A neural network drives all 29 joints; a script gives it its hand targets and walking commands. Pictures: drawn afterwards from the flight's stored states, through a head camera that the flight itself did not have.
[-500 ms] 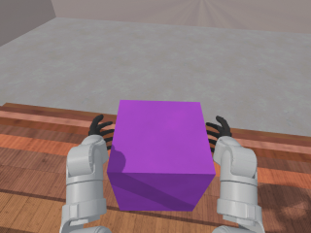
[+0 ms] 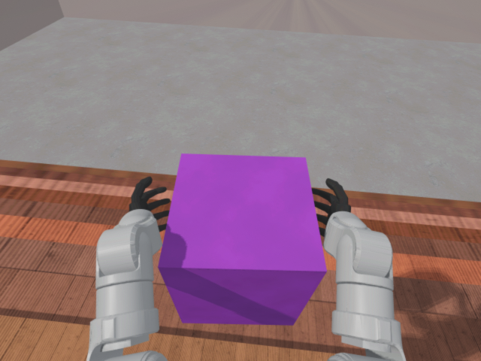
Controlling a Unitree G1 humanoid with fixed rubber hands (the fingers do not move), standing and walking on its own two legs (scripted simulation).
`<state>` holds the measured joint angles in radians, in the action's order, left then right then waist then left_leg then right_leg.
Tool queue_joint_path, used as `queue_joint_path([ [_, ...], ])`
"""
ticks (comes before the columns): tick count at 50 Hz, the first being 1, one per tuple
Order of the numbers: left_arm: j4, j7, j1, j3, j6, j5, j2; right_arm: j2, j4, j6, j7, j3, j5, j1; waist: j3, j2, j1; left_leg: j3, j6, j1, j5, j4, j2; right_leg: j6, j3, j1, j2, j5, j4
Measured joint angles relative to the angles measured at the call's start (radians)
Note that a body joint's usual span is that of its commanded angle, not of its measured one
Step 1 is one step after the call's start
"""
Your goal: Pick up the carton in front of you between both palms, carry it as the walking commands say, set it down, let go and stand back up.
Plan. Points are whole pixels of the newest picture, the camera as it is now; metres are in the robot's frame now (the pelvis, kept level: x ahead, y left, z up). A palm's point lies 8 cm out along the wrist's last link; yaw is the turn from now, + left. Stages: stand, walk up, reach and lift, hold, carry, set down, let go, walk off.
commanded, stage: carry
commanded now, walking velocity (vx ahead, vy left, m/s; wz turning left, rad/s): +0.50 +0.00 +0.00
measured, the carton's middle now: (240, 244) +0.33 -0.01 +0.03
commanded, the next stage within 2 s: none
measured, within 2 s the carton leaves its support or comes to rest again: neither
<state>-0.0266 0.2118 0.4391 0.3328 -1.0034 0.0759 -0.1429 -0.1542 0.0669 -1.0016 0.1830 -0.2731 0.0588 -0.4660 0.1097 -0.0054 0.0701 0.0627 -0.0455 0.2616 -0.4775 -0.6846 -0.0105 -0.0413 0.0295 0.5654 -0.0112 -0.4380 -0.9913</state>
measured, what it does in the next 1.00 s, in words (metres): goes down: right foot, then left foot 0.16 m lower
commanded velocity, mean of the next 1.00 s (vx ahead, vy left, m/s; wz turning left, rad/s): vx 0.50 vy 0.00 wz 0.00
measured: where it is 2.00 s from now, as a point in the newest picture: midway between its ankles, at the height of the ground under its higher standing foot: (239, 255)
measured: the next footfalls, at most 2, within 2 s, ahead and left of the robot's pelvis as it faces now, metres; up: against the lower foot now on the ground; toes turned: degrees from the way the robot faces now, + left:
right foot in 0.14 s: +0.11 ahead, -0.12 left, +0.00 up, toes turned -2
left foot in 0.58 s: +0.37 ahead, +0.07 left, -0.17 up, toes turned -1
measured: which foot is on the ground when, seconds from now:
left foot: down 0.00-0.16, up 0.18-0.56, down 0.58-1.00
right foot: up 0.00-0.12, down 0.14-0.56, up 0.58-1.00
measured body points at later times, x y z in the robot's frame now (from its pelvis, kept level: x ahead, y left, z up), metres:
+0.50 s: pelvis +0.19 -0.01 -0.07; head +0.19 -0.02 +0.38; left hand +0.53 +0.14 +0.04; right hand +0.53 -0.18 +0.03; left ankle +0.35 +0.10 -0.78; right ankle +0.07 -0.11 -0.72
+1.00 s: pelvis +0.47 -0.01 -0.25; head +0.48 +0.00 +0.20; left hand +0.81 +0.13 -0.20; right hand +0.78 -0.19 -0.20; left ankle +0.33 +0.07 -0.88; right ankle +0.65 -0.12 -0.95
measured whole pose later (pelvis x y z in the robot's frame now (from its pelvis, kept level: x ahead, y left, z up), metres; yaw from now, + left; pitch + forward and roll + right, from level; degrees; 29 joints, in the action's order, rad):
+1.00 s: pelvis +0.47 -0.01 -0.25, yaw -2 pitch +1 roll +2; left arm -0.07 0.21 0.30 0.29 -0.76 0.08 -0.14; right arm -0.17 0.14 -0.78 0.19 -0.21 0.03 -0.35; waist 0.02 0.04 0.10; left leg 0.08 -0.10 0.28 -0.89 -1.17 -0.09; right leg -0.07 0.03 0.62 0.02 0.33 -0.65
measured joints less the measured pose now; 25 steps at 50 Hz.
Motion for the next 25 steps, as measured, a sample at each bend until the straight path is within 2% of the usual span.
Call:
queue_joint_path([
  [4,0.013,-0.007,-0.004,-0.012,0.018,-0.005,-0.007,0.009,-0.036,0.011,-0.001,0.012,-0.003,0.019,-0.002,-0.013,-0.023,0.004,0.02,-0.026,-0.065,-0.04,0.027,-0.012,0.026,0.041,0.008,0.174,0.0],
  [6,0.005,-0.003,0.005,-0.031,0.026,-0.001,-0.012,0.019,-0.047,0.014,0.005,0.002,0.001,0.023,0.002,-0.018,-0.057,0.017,0.026,-0.013,-0.107,-0.135,0.052,-0.033,0.045,0.006,0.001,0.194,0.055],
  [7,-0.003,0.0,0.016,-0.047,0.03,0.003,-0.015,0.029,-0.056,0.017,0.01,-0.006,0.002,0.027,0.004,-0.019,-0.08,0.017,0.023,0.034,-0.072,-0.255,0.07,-0.044,0.047,-0.036,-0.013,0.136,0.099],
  [8,-0.011,0.003,0.026,-0.062,0.037,0.01,-0.023,0.044,-0.064,0.023,0.012,-0.012,0.003,0.032,0.006,-0.02,-0.113,-0.011,0.025,0.1,-0.022,-0.405,0.068,-0.046,0.038,-0.054,-0.034,0.018,0.103],
  [9,-0.015,0.004,0.025,-0.073,0.044,0.009,-0.032,0.056,-0.06,0.035,0.014,-0.017,0.01,0.034,0.003,-0.025,-0.144,-0.057,0.028,0.165,-0.029,-0.535,0.045,-0.044,0.034,-0.052,-0.05,-0.037,0.086],
  [10,-0.018,0.003,0.016,-0.083,0.045,0.001,-0.035,0.062,-0.045,0.046,0.016,-0.023,0.017,0.036,-0.003,-0.029,-0.165,-0.097,0.03,0.219,-0.04,-0.623,0.016,-0.039,0.032,-0.055,-0.06,-0.045,0.079],
  [12,-0.024,0.005,-0.01,-0.1,0.039,-0.02,-0.034,0.053,-0.021,0.057,0.02,-0.043,0.029,0.05,-0.015,-0.024,-0.191,-0.13,0.035,0.31,-0.036,-0.673,-0.021,-0.031,0.023,-0.073,-0.062,-0.033,0.081],
  [15,-0.014,0.001,-0.043,-0.093,0.04,-0.04,-0.023,0.016,-0.018,0.064,0.013,-0.055,0.029,0.07,-0.039,-0.018,-0.177,-0.127,0.028,0.404,0.067,-0.559,-0.018,-0.032,0.014,-0.11,-0.05,-0.063,0.089],
  [19,0.007,-0.021,-0.036,-0.086,0.077,-0.05,-0.024,0.01,-0.077,0.079,0.01,-0.034,0.025,0.087,-0.069,-0.016,-0.154,-0.114,0.011,0.463,0.387,-0.387,0.013,-0.02,0.002,-0.145,-0.028,-0.146,0.035],
  [22,0.026,-0.022,-0.032,-0.094,0.099,-0.053,-0.033,0.034,-0.111,0.082,0.013,-0.018,0.002,0.086,-0.071,-0.031,-0.156,-0.101,0.013,0.424,0.664,-0.129,0.038,-0.009,-0.013,-0.171,-0.028,-0.24,-0.041],
  [25,0.046,-0.009,-0.047,-0.111,0.101,-0.046,-0.036,0.054,-0.115,0.076,0.024,-0.005,-0.006,0.081,-0.055,-0.05,-0.152,-0.054,0.01,0.313,0.799,0.078,0.042,0.004,-0.017,-0.224,-0.032,-0.354,-0.127],
])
